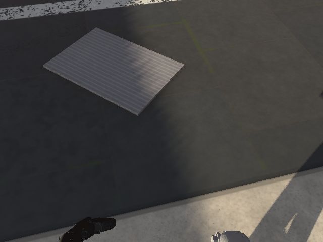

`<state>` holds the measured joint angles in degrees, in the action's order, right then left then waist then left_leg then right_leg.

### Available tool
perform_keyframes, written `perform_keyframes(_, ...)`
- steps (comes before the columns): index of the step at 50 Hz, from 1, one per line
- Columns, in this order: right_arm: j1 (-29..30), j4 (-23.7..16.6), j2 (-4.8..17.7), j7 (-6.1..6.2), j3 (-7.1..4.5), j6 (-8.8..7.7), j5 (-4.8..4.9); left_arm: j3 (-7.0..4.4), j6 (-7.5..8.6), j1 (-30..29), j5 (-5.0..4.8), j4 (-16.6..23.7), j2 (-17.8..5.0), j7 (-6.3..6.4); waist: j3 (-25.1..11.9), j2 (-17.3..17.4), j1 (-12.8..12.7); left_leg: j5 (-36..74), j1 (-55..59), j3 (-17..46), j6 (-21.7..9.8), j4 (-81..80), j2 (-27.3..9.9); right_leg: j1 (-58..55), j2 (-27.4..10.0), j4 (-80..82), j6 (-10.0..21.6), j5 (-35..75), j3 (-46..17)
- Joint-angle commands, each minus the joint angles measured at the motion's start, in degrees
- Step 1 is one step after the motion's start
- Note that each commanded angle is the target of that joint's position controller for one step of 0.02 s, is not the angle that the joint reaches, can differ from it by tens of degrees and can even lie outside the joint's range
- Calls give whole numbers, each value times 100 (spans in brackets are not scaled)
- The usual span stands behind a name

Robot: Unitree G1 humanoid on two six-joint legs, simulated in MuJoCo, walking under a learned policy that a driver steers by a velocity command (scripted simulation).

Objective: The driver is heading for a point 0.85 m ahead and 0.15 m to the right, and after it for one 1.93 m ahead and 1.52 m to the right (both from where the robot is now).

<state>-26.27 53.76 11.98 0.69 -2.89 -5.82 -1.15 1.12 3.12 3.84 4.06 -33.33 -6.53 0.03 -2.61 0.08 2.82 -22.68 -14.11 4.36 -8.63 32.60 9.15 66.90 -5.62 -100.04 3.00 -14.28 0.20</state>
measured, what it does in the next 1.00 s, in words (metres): climbs, turning right: right foot 0.15 m higher, then left foot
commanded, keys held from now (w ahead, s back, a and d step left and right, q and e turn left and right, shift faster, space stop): w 0.24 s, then w+e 0.72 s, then e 0.04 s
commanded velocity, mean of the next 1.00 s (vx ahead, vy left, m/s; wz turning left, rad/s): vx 0.50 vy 0.00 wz -0.22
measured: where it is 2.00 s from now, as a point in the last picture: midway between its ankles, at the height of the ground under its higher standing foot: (184, 149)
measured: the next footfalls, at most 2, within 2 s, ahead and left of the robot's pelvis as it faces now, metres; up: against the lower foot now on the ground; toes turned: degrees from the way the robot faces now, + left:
right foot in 0.20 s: +0.37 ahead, -0.13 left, +0.15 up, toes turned -1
left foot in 0.72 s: +0.67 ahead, +0.03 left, +0.15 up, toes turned -10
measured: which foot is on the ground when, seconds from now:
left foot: down 0.00-0.22, up 0.24-0.70, down 0.72-1.00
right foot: up 0.00-0.18, down 0.20-0.72, up 0.74-1.00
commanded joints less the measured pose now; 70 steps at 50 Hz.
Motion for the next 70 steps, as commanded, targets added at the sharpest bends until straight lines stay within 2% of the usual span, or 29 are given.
perform_keyframes(1, -958, -69, 629, 67, -111, -143, -53, 53, 71, -1132, -53, 724, 32, 59, 394, 601, 325, 2555, 1948, 2124, -684, -1092, -1771, 2608, 115, -1570, 87, -1298, 301)
perform_keyframes(4, -1242, 117, 431, 184, -57, -31, -75, 236, 93, -2552, -96, 1543, 116, -24, 951, 572, 519, 2644, 1640, 1799, -516, -2099, -1736, 2400, 95, -198, 234, -2155, 379)
perform_keyframes(5, -990, -37, 489, 223, -70, 71, 52, 265, 16, -2251, -101, 1517, 19, -144, 592, 138, 326, 3520, 1029, 1322, -492, -2846, -1747, 449, 107, 1282, 298, -1634, 660)
perform_keyframes(7, -204, -361, 507, 189, -6, 117, 173, 179, -101, -1124, -222, 1162, -13, -252, -69, 212, -255, 6863, -55, 547, -370, -2729, -1589, -3040, 589, 2727, 541, -671, 1105)
perform_keyframes(8, 22, -506, 960, 165, -102, 22, 238, -14, -176, 204, -263, 658, -369, -207, -1418, 547, -865, 9669, -37, 391, -315, -1689, -1605, -5013, 1043, 2424, 539, -377, 1059)
perform_keyframes(9, 105, -599, 1642, 62, -293, -128, 269, -245, -203, 1290, -421, 429, -767, -109, -1685, 939, -1422, 10584, 524, 502, -190, -554, -1852, -5433, 989, 3396, 542, -452, 876)
perform_keyframes(10, 211, -603, 1603, -40, -350, -262, 296, -416, -210, 1797, -405, 240, -1105, -3, -1862, 674, -1757, 9987, 581, 538, 42, 969, -1837, -5998, 811, 4355, 742, -828, 215)
perform_keyframes(11, -157, -679, 932, -182, -248, -343, 494, -607, -127, 2267, -141, -37, -1603, 58, -2174, -727, -1552, 5566, -878, 469, 387, 3471, -843, -7070, -703, 5439, 1548, -1190, -2607)
perform_keyframes(12, -197, -836, 814, -344, -311, -344, 128, -695, -298, 2203, -271, -302, -1836, 79, -2486, -1594, -1356, 1172, -1419, 576, 519, 5353, 176, -6834, -1111, 7382, 1969, -920, -5404)
perform_keyframes(13, -146, -1044, 460, -361, -296, -291, -40, -678, -293, 1364, -411, -331, -1538, 55, -1695, -1002, -739, 1246, -2044, 780, 518, 6465, -101, -6125, -1151, 7753, 1844, -1793, -5635)
perform_keyframes(15, 419, -1399, -47, -207, -99, -189, -178, -512, -49, 788, -373, -751, -705, 0, -174, 217, -198, 1394, -2731, 318, 356, 7081, -530, -4542, -898, 7692, 1453, -1965, -4152)
perform_keyframes(17, 955, -1811, -400, -83, 120, -10, -190, -347, 135, 1079, -212, -1252, -95, -13, 263, 160, -7, 935, -3431, 247, 126, 7730, -825, -3896, -567, 7614, 1321, -945, -2860)
perform_keyframes(19, 1052, -2018, -601, 5, 287, 164, -146, -400, 288, 1332, -225, -1668, -292, -78, 400, 88, 270, 955, -3850, 209, 50, 7386, -1020, -3847, -185, 7666, 1024, 181, -1785)
perform_keyframes(21, 1088, -1979, -143, -4, 230, 222, -173, -395, 336, 991, -338, -1478, -490, -115, 442, 242, 419, 1680, -3089, -137, 279, 5188, -1307, -3490, 261, 8149, 898, 778, -1006)
perform_keyframes(27, 2812, -2276, -152, -286, 283, 156, -10, -654, 396, 2346, -385, -1447, -1223, 29, 93, -211, -598, 2243, -2492, -750, 698, 1558, -1088, -5537, 92, 8804, 813, 2546, -1162)
perform_keyframes(31, 3416, -2376, 3, -296, 232, 122, 15, -690, 219, 2693, -318, -1372, -1215, 63, 276, -574, -834, 1961, -2604, -649, 726, 395, -930, -6826, -152, 8454, 881, 2736, -1477)
perform_keyframes(35, 2108, -1979, 430, -113, 19, 2, 12, -797, 209, 2297, -377, -1167, -1519, 34, -325, -510, -194, 1521, -193, -607, 474, -719, -542, -6541, -14, 6825, 551, 4261, -1423)
perform_keyframes(36, 1413, -1845, 680, -20, -84, -67, -107, -776, 229, 2219, -421, -1058, -1411, -4, -758, -343, 98, 1614, 1006, -296, 282, -742, -1013, -5884, 193, 5886, 439, 3535, -1297)
perform_keyframes(37, 503, -1895, 1149, 89, -190, -90, -269, -663, 242, 2266, -426, -776, -976, -27, -1608, 335, 361, 907, 2336, 1189, -20, -591, -2569, -4924, 432, 4409, 366, 1386, -1018)
perform_keyframes(38, 856, -1906, 1378, 73, -237, -41, -365, -606, 174, 2799, -604, -574, -792, 9, -1925, 1635, -108, 933, 3167, 3597, -782, -1203, -3614, -3161, 1164, 2900, 113, -1764, -363)
perform_keyframes(41, 1221, -1829, 315, -11, -21, -13, -120, -674, 12, 1788, -312, -579, -1127, -30, -371, 39, -163, 1367, 1397, 1827, -392, -1593, -2829, -2745, 496, 2593, 37, -530, -512)
perform_keyframes(51, 846, -1125, 667, 10, -72, -167, 3, -525, -266, 542, -155, -123, -885, -323, 585, 498, -389, 4267, 581, -953, 98, -2064, -2103, -2735, 318, 4598, -230, 848, -31)
perform_keyframes(58, 596, -880, 1212, 140, -239, 77, 98, -562, -166, 653, -89, -38, -1109, -345, 115, 643, -397, 6179, 1230, -1580, 416, -379, -2221, -4384, 894, 6478, 359, 726, 686)
perform_keyframes(60, 584, -983, 1238, 132, -260, 168, 143, -714, -44, 1823, 7, -336, -1430, -205, -607, 67, -931, 4399, 559, -1715, 689, 1969, -1874, -6003, 883, 7395, 649, 1784, 275)
perform_keyframes(61, 201, -1230, 541, 74, -121, 223, 31, -810, -6, 1791, -67, -234, -1972, -115, -1047, -1004, -519, -918, -975, -1729, 863, 3743, -1304, -7283, -773, 6629, 972, 5081, -1433)
perform_keyframes(62, -158, -1406, 699, 71, -120, 350, 108, -951, -63, 1922, -312, -73, -2438, -90, -2190, -1409, -583, -1807, -2035, -732, 1027, 5295, -603, -8294, -1823, 7016, 2172, 6220, -3639)
perform_keyframes(63, 182, -1352, 837, 73, -134, 413, -21, -926, -195, 1701, -435, 17, -2157, -16, -2024, -405, -664, -1104, -2279, -227, 1007, 5319, -967, -7871, -1536, 7376, 2043, 5111, -3221)
perform_keyframes(65, 821, -1471, 763, 81, -108, 424, -70, -714, -298, 1162, -424, -58, -1542, 46, -651, 29, -367, -358, -2321, -243, 1036, 4569, -1237, -6363, -888, 7812, 1542, 3719, -2386)
perform_keyframes(70, 687, -1391, 650, 68, -69, 751, -123, -714, -261, 1048, -292, -184, -1601, 0, -502, -155, -78, 31, -1517, -229, 1064, 3515, -1177, -5128, -232, 8147, 1048, 3000, -1851)
Keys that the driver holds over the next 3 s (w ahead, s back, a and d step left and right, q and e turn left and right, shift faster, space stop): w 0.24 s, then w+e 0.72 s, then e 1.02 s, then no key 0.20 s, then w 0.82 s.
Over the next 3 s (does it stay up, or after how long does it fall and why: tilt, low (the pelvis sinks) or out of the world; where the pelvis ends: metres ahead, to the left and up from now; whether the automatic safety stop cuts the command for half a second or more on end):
stays up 1.01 -0.32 0.17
